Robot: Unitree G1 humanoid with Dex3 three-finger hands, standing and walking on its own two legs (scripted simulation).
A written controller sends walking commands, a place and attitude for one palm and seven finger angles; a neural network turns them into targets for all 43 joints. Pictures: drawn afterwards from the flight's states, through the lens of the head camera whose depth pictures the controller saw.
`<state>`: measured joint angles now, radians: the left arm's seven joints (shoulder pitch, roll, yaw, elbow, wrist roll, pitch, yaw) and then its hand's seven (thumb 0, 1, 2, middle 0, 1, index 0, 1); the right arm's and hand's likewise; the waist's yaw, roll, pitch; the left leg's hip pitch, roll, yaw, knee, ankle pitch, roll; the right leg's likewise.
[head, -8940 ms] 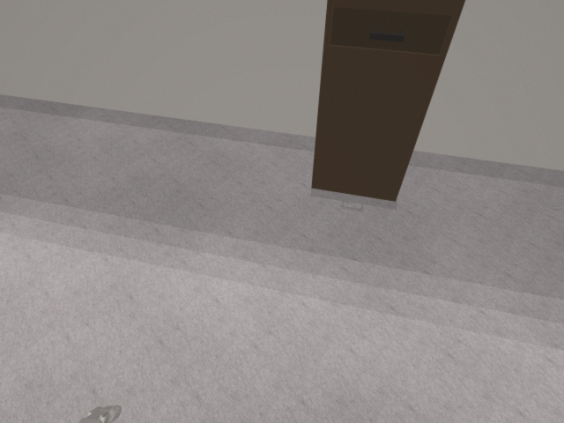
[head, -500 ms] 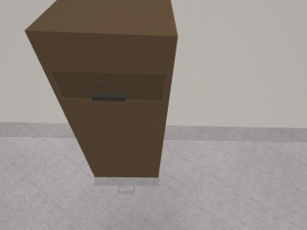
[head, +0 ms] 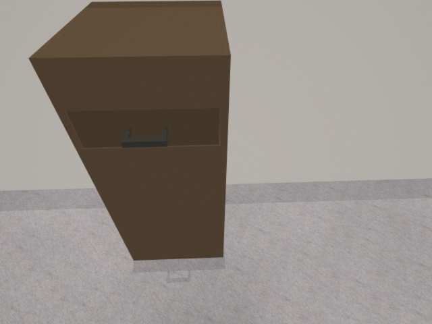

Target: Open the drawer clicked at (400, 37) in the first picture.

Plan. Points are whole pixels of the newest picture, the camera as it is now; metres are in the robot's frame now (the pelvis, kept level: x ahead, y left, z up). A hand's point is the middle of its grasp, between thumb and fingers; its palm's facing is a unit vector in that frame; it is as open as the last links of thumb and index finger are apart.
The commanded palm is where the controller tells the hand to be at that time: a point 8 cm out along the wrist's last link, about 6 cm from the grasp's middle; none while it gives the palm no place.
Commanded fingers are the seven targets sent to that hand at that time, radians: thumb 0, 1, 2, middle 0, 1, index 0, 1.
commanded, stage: look again from close up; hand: left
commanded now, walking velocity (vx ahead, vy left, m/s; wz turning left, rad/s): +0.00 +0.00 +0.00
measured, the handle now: (145, 136) +0.55 +0.21 +0.04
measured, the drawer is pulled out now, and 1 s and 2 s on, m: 0.00 0.00 0.00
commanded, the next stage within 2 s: shuffle to correct the standing spot in 0.30 s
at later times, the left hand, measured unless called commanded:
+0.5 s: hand out of the picture -0.07 +0.18 -0.17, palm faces +0.04 -0.98 -0.18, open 7.4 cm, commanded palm none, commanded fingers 0.00 0.90 0.90 -0.20 -0.30 -0.20 -0.30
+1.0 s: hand out of the picture -0.08 +0.16 -0.18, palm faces +0.12 -0.99 -0.08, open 7.4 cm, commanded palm none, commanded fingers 0.00 0.90 0.90 -0.20 -0.30 -0.20 -0.30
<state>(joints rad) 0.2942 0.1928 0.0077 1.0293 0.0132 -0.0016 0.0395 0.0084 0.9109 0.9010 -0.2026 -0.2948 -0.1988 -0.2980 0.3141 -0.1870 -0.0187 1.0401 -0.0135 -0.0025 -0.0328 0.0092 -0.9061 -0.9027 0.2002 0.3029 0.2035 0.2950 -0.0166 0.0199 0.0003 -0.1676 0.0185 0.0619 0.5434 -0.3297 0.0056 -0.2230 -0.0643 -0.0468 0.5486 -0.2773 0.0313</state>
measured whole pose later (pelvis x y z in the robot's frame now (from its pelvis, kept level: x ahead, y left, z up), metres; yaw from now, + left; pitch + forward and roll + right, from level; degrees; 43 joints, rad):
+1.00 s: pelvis -0.01 +0.03 +0.00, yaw +2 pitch -1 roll -1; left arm 0.44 0.09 0.03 1.11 0.03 0.02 0.01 0.01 0.91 0.90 -0.20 -0.29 -0.20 -0.30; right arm 0.29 -0.15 -0.04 1.05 -0.02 -0.03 -0.03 0.01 -0.93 -0.90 0.20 0.30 0.20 0.29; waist 0.01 -0.02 0.00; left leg -0.28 0.05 0.13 0.59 -0.30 0.04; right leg -0.30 -0.05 -0.07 0.78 -0.44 -0.01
